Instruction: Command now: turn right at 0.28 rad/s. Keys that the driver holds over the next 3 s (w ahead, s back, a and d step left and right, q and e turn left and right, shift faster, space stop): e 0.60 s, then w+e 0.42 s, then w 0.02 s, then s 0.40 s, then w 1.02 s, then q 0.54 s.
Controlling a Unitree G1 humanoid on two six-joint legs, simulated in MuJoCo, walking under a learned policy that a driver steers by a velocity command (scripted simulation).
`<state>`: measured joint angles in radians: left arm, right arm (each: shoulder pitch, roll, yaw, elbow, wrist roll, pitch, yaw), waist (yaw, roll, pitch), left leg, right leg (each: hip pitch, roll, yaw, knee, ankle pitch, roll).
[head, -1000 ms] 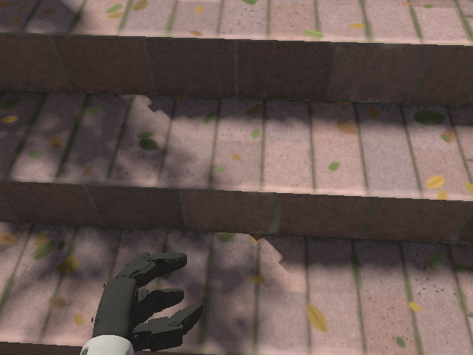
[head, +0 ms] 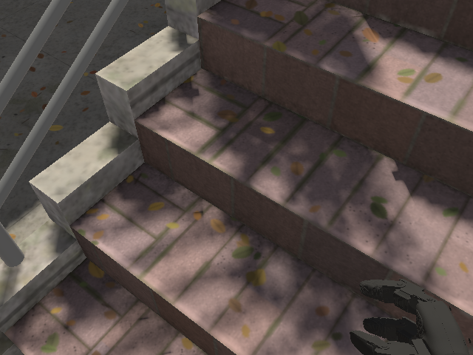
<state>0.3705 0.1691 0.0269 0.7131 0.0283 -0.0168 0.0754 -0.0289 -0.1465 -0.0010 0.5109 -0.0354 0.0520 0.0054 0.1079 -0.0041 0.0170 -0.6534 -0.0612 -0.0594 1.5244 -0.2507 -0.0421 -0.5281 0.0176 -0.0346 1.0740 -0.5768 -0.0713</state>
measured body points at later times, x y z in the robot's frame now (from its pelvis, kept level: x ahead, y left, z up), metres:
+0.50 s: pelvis +0.05 +0.10 -0.09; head +0.10 +0.12 +0.36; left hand +0.34 +0.22 -0.16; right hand -0.02 -0.15 -0.21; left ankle -0.03 +0.21 -0.84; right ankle +0.07 -0.01 -0.61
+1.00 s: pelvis +0.19 +0.06 +0.06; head +0.20 +0.04 +0.51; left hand +0.32 +0.29 -0.06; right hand +0.30 -0.20 -0.02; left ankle +0.31 +0.14 -0.41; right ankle +0.07 +0.02 -0.67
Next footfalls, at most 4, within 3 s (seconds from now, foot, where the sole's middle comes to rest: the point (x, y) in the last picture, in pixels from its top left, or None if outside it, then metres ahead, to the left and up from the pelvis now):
0.22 left None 0.01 0.21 -0.88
0.58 right None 0.11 0.00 -0.70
1.16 left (252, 291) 0.55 0.06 -0.53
1.68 right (309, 349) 0.43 -0.08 -0.53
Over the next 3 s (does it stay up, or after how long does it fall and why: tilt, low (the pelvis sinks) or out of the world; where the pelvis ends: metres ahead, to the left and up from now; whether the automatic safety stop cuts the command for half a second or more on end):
stays up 0.91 -0.31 0.57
